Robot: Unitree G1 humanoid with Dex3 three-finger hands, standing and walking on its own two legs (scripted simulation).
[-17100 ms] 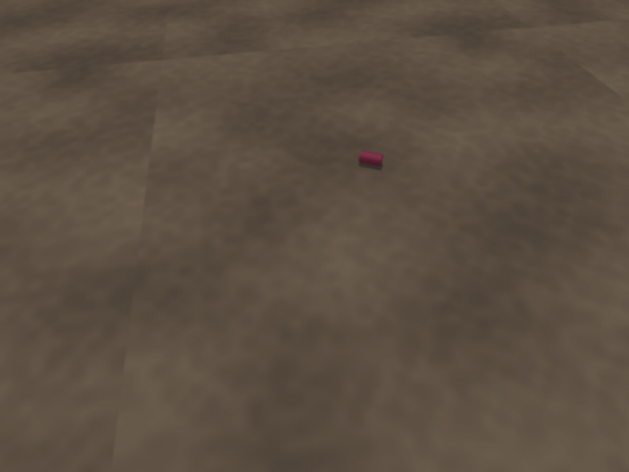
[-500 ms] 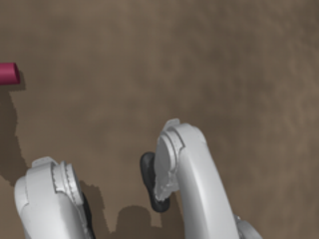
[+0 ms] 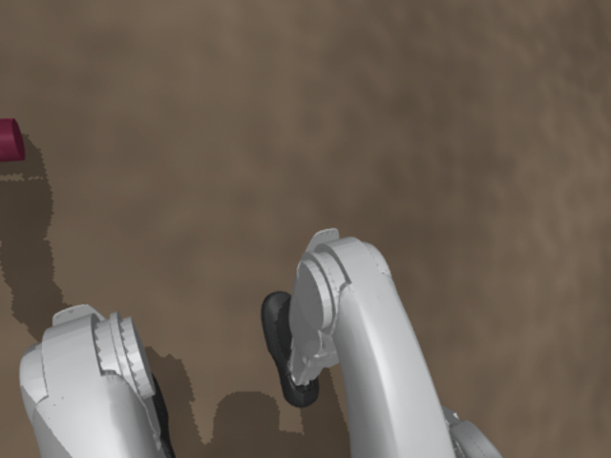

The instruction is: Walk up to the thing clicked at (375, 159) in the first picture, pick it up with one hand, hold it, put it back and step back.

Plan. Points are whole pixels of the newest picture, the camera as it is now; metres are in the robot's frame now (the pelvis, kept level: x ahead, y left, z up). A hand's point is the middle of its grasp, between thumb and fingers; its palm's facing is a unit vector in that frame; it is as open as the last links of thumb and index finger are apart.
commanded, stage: approach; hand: left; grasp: from above
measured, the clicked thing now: out of the picture +0.56 +0.28 -0.30
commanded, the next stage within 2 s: close in in 0.46 s
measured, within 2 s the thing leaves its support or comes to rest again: neither
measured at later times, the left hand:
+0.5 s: hand out of the picture +0.50 +0.29 -0.17, palm faces -0.52 -0.06 -0.85, open 13.2 cm
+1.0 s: hand out of the picture +0.52 +0.28 -0.19, palm faces -0.52 -0.03 -0.85, open 14.1 cm
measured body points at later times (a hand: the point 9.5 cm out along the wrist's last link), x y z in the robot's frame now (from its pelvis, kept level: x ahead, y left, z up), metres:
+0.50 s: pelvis -0.01 -0.01 +0.00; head +0.26 +0.08 +0.34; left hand +0.52 +0.29 -0.12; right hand +0.01 -0.28 -0.07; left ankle +0.07 +0.11 -0.29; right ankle +0.13 -0.14 -0.29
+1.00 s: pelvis +0.00 +0.00 +0.00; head +0.28 +0.09 +0.34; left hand +0.54 +0.28 -0.14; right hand +0.01 -0.26 -0.06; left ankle +0.07 +0.11 -0.29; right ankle +0.13 -0.14 -0.29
